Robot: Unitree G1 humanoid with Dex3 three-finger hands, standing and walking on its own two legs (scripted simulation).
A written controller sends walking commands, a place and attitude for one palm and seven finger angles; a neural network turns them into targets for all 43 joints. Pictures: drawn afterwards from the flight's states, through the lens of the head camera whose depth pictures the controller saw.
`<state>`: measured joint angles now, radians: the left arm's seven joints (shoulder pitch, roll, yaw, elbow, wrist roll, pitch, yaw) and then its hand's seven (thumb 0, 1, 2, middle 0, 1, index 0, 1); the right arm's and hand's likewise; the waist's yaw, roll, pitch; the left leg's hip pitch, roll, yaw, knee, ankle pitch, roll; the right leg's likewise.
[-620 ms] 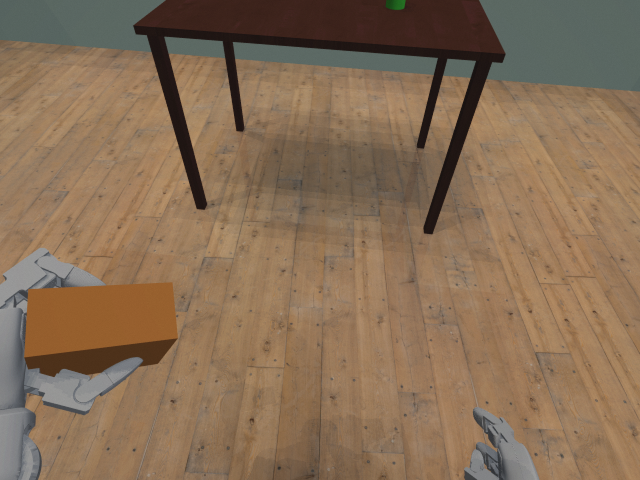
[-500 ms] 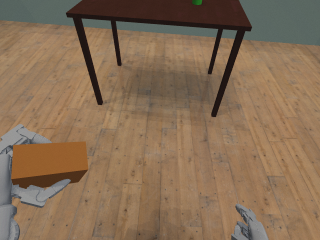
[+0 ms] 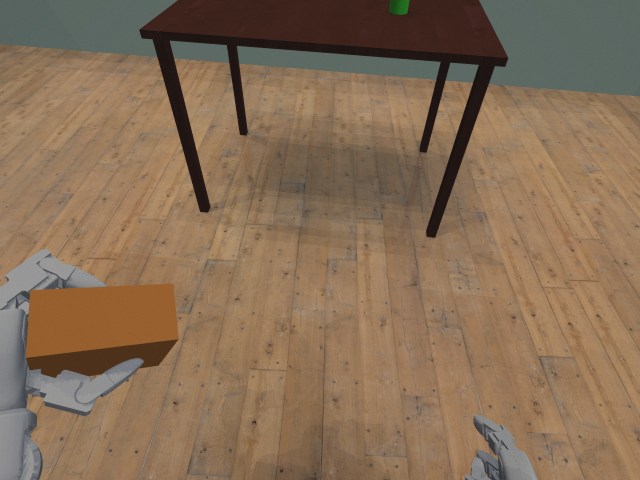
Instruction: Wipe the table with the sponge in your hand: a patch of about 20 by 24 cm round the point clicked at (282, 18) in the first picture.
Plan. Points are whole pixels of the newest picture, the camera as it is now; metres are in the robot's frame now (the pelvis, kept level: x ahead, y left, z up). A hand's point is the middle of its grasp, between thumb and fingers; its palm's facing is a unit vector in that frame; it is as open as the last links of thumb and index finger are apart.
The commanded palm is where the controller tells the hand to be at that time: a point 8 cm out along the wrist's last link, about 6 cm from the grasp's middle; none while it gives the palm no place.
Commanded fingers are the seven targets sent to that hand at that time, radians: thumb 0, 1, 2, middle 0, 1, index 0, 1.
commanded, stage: walk to a spot facing it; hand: left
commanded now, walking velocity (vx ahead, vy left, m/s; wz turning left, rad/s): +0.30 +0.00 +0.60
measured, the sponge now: (124, 331) +0.23 +0.21 +0.14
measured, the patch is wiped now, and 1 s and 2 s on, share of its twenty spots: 0.00 0.00 0.00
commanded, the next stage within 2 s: none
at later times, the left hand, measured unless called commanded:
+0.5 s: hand (10, 318) +0.22 +0.31 +0.16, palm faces +0.60 -0.68 -0.41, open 9.9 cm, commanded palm +0.16 +0.33 +0.18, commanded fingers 0.00 0.10 1.30 -1.20 -1.60 -1.20 -1.60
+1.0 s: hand (71, 245) +0.31 +0.29 +0.17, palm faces +0.68 -0.57 -0.46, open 9.9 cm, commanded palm +0.24 +0.31 +0.18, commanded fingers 0.00 0.10 1.30 -1.20 -1.60 -1.20 -1.60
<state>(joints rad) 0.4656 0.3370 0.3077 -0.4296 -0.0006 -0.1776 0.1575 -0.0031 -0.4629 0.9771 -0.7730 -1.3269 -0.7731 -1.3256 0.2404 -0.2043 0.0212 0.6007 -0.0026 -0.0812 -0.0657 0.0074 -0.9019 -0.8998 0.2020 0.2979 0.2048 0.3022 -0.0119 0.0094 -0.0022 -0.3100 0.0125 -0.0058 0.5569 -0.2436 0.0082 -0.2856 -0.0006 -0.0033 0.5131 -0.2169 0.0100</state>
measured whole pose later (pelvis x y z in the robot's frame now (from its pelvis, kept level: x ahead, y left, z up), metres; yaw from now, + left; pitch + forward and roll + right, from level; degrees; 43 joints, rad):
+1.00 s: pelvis +0.22 -0.01 +0.00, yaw +26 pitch -1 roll +2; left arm 0.47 0.33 0.32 -0.47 0.00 -0.19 0.13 0.00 -0.46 0.98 -0.77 -1.33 -0.77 -1.33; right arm 0.18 -0.24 -0.01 0.66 0.00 -0.04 -0.06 0.01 -0.90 -0.90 0.20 0.30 0.21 0.30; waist 0.00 0.02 0.06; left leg -0.55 0.06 0.05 1.23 -0.37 -0.02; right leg -0.24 -0.10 -0.23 0.58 -0.32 -0.04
